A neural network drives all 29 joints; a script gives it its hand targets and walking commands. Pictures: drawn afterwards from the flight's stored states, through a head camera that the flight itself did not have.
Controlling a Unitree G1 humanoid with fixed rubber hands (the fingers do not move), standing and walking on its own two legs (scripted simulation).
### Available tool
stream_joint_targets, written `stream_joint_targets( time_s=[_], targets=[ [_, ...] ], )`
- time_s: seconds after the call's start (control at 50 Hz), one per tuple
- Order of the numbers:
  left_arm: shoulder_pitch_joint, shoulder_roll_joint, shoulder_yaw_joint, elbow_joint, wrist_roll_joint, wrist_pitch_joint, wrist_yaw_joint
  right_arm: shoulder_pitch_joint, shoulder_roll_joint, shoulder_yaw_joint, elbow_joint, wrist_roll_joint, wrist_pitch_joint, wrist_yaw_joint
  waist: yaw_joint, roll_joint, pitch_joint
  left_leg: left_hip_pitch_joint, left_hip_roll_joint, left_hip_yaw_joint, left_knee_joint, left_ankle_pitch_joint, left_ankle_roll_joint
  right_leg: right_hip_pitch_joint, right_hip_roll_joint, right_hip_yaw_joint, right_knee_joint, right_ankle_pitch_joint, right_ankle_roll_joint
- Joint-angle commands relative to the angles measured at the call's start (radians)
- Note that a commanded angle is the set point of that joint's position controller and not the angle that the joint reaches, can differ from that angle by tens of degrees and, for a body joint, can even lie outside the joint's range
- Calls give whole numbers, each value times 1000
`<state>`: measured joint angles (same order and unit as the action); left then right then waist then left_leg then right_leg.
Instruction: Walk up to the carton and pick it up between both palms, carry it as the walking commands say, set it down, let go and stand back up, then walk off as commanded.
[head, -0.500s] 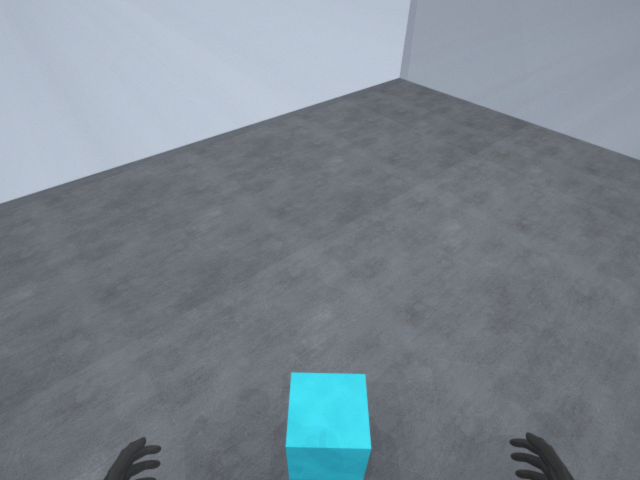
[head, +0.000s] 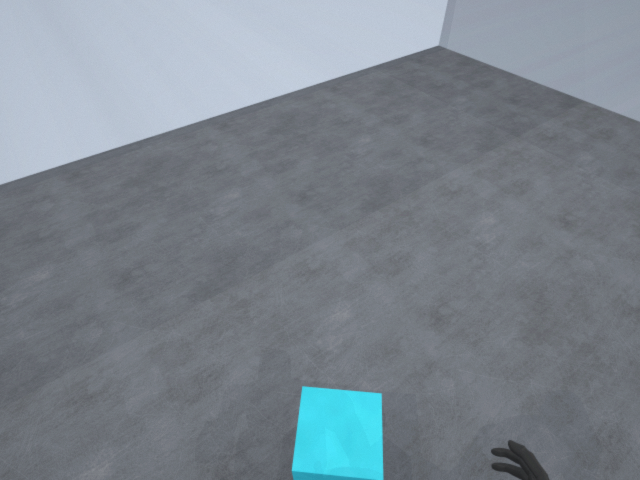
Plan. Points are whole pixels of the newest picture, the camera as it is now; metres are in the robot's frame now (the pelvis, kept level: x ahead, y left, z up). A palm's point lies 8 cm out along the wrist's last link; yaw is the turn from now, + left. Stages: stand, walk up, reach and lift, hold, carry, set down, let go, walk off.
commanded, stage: walk off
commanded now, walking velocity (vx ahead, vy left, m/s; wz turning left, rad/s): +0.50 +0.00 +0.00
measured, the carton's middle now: (337, 445) +0.36 -0.04 -0.64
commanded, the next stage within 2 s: stand in 0.64 s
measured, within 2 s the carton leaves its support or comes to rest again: rests again in 1.26 s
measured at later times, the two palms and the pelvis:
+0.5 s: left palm (177, 373) +0.31 +0.24 -0.11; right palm (528, 466) +0.19 -0.28 -0.11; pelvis +0.18 +0.00 -0.01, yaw -2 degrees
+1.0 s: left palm (175, 318) +0.43 +0.28 -0.13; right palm (472, 347) +0.36 -0.24 -0.10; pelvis +0.32 +0.04 +0.00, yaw -4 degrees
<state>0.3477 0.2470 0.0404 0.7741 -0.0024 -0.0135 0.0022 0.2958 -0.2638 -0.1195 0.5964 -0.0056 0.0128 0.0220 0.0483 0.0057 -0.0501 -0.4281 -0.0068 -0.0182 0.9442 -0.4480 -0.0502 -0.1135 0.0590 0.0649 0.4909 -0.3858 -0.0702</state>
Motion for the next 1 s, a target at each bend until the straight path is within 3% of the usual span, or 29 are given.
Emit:
stream_joint_targets(
  time_s=[0.0,0.02,0.04,0.06,0.08,0.16,0.22,0.3,0.34,0.4,0.42,0.44,0.46,0.48,0.5,0.54,0.6,0.62,0.66,0.7,0.72,0.74,0.76,0.78,0.8,0.82,0.84,0.9,0.98],
  targets=[
    [-1,231,59,-11,27,-33,6,26,-41,30,-40,-12,-46,-19,-96,-157,59,216,-48,115,-458,129,34,-23,-234,196,17,1029,-43],
    [-35,216,57,-27,13,-44,3,149,-94,10,3,-22,-55,-33,-160,-86,-28,475,1,56,-570,271,44,-138,-180,120,240,1018,-1],
    [-47,146,39,-56,4,-60,1,328,-181,-20,42,-58,-60,-48,-245,113,-154,748,227,-234,-567,219,124,-393,-90,22,630,625,65],
    [-61,76,29,-78,31,-59,2,377,-222,-21,75,-71,-59,-44,-200,278,-143,789,401,-529,-592,482,198,-617,-3,-12,778,-138,73],
    [-109,120,34,-82,59,-55,4,355,-223,-19,96,-54,-64,-40,-188,143,-81,695,408,-605,-574,461,265,-684,-38,60,832,-192,42],
    [-152,124,34,-125,66,-39,-17,128,-88,18,45,-27,-85,-31,-69,89,125,364,309,-412,-703,58,242,-715,-129,12,757,37,64],
    [-205,105,27,-151,64,-19,-41,183,-104,20,48,-18,-92,-40,-86,115,211,293,304,-427,-771,-56,239,-724,-145,-12,643,61,100],
    [-321,60,-1,-177,46,-23,-58,209,-130,7,62,-13,-86,-34,-126,122,204,343,267,-283,-728,263,230,-700,-171,-94,357,75,122],
    [-325,19,-19,-167,51,-30,-61,248,-142,8,90,-15,-71,-40,-154,91,106,460,201,-194,-615,494,198,-602,-109,-139,192,-4,121],
    [-179,40,-12,-93,43,-52,-35,220,-214,-16,119,-25,-54,-53,-87,137,-196,612,145,-59,-275,1204,148,-238,17,-211,-74,14,94],
    [-55,77,-3,-60,40,-56,-21,205,-196,-16,102,-14,-55,-54,-26,118,-249,533,131,-26,-128,1089,130,-34,-21,-193,-222,191,77],
    [113,165,26,-25,48,-65,-7,149,-137,3,45,-5,-67,-51,61,63,-302,174,106,-25,36,783,94,342,-172,-38,-142,389,29],
    [269,267,60,31,59,-63,8,125,-9,42,-5,-6,-83,-37,104,-312,-328,-316,-15,21,268,-150,49,772,-440,236,56,1018,-45],
    [387,257,72,83,57,-48,18,26,3,41,-25,-12,-84,-40,172,-340,-291,-512,-13,-18,387,-248,61,838,-463,273,105,1327,-133],
    [394,221,60,91,53,-40,29,-98,-26,40,-54,-15,-82,-42,196,-234,-185,-589,24,-41,447,-220,70,766,-457,254,65,1224,-145],
    [255,147,36,36,67,-34,27,-183,-18,39,-83,-35,-70,-25,163,-112,10,-649,66,-27,424,-128,48,489,-412,237,-61,760,-109],
    [63,154,33,4,48,-48,24,-180,-25,43,-134,-27,-33,-10,39,-152,277,-448,154,-26,231,-76,16,14,-429,283,-294,246,-109],
    [26,166,32,-13,48,-46,23,-158,-45,41,-131,-26,-26,-5,19,-180,334,-382,147,4,127,-56,-3,-69,-409,247,-329,217,-106],
    [-90,192,42,-34,42,-45,18,-44,-27,42,-85,-11,-30,2,-71,-151,315,-54,124,20,-169,8,13,-199,-331,120,-271,462,-24],
    [-117,222,60,-21,17,-35,12,160,-54,20,32,-7,-36,-9,-161,-135,116,294,1,137,-394,288,18,-136,-244,-15,53,937,18],
    [-101,184,53,-16,4,-42,11,317,-98,5,86,-25,-43,-18,-236,-73,28,437,32,92,-487,463,35,-151,-192,-67,314,826,64],
    [-66,76,30,-48,-13,-45,9,385,-206,-26,114,-53,-60,-34,-232,285,-69,638,304,-235,-490,1018,121,-364,-45,-126,750,136,135],
    [2,40,28,-48,4,-35,17,404,-261,-24,132,-44,-62,-29,-191,331,-174,683,446,-472,-457,1584,198,-427,31,15,889,-302,112],
    [-19,82,39,-38,4,-22,21,331,-255,-26,150,-23,-65,-27,-156,232,-199,644,422,-438,-452,1579,265,-413,10,92,967,-254,100],
    [-11,77,43,-31,-3,-21,13,250,-234,-4,124,-12,-67,-27,-111,249,-157,566,394,-406,-481,1370,193,-468,-8,81,959,-163,93],
    [-55,88,53,-47,6,-18,12,203,-165,11,123,-18,-73,-35,-108,195,-112,545,344,-328,-450,1378,150,-485,-34,74,866,-106,109],
    [-154,93,52,-70,9,-17,14,182,-96,26,136,-40,-80,-43,-129,149,-30,597,251,-222,-436,1436,104,-568,-36,11,820,-129,126],
    [-210,110,49,-103,20,-7,19,431,-147,3,208,-29,-72,-69,-208,255,-187,865,224,-198,-352,1674,29,-624,2,-6,924,-183,121],
    [-299,57,21,-127,9,25,10,381,-80,24,174,-24,-85,-86,-190,110,-176,779,249,-247,-416,1470,145,-594,-46,-27,802,-143,142]
  ],
)
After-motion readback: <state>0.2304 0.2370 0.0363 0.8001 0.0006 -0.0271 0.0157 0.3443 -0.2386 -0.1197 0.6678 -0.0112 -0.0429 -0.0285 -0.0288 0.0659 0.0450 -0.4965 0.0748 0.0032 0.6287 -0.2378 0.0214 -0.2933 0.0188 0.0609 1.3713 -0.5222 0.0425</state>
